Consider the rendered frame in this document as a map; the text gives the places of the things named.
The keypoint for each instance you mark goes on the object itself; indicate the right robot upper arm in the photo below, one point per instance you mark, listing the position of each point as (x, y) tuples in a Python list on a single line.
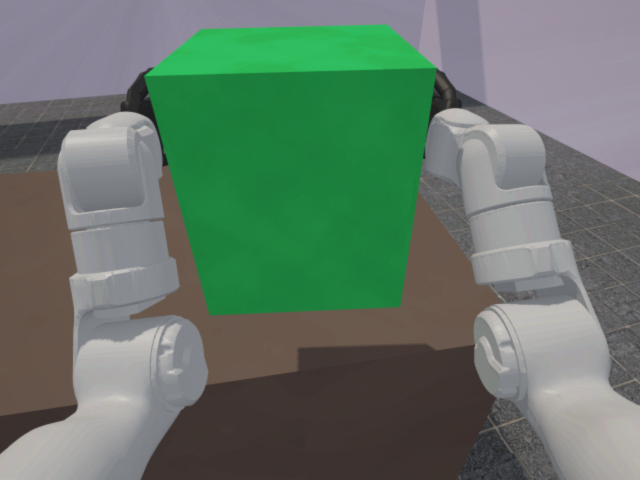
[(548, 356)]

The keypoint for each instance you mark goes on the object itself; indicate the carton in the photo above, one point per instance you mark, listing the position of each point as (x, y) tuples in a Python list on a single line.
[(296, 155)]

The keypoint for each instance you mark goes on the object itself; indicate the left robot forearm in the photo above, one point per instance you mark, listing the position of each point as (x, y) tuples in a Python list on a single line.
[(109, 177)]

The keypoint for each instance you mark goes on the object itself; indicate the left robot hand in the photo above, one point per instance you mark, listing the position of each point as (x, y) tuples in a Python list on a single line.
[(137, 103)]

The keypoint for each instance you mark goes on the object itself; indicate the right robot hand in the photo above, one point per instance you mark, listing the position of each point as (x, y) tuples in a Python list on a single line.
[(446, 99)]

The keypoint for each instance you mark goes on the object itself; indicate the pedestal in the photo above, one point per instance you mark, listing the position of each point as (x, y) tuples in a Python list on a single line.
[(354, 394)]

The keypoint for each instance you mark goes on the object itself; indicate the left robot upper arm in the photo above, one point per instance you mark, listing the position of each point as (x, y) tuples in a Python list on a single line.
[(132, 378)]

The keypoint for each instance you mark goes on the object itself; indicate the right robot forearm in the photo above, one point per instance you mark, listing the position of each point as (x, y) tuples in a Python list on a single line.
[(500, 170)]

